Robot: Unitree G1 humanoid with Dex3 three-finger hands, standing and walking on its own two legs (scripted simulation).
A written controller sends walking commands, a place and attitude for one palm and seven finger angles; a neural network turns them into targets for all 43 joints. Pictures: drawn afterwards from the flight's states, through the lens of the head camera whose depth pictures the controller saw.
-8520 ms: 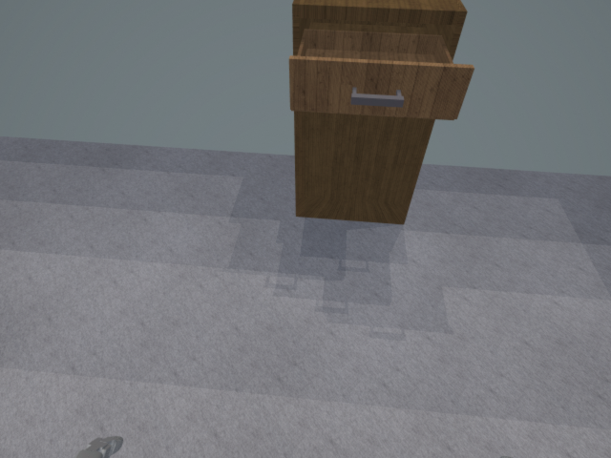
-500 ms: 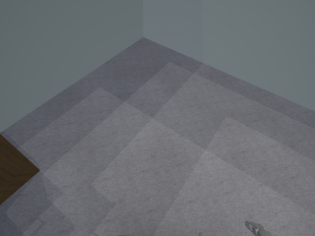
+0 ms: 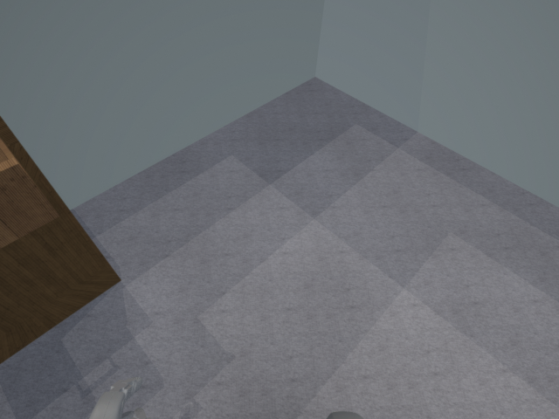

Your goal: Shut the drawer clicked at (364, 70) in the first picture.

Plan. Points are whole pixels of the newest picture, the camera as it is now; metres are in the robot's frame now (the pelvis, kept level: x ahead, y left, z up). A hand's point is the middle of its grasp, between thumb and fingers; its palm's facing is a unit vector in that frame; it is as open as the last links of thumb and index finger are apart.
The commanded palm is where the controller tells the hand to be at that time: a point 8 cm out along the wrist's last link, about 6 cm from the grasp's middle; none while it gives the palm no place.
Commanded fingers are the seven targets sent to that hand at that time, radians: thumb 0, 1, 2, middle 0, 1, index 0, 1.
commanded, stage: turn to face it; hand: left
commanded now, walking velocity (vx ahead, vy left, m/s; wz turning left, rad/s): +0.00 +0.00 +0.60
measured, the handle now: out of the picture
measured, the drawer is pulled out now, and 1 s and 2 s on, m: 0.28 0.28 0.28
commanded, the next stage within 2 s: take the last steps up to it in 1.22 s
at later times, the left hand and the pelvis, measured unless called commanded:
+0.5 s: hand out of the picture -0.02 +0.15 -0.15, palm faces +0.35 -0.89 -0.29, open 7.4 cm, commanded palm none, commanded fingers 0.00 0.90 0.90 -0.20 -0.30 -0.20 -0.30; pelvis -0.01 -0.05 +0.00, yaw +20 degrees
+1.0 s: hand out of the picture -0.09 +0.22 -0.16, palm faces +0.60 -0.76 -0.25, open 7.4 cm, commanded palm none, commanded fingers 0.00 0.90 0.90 -0.20 -0.30 -0.20 -0.30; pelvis -0.03 +0.00 +0.00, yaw +34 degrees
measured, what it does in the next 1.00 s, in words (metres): steps on the spot, turning left: right foot, then left foot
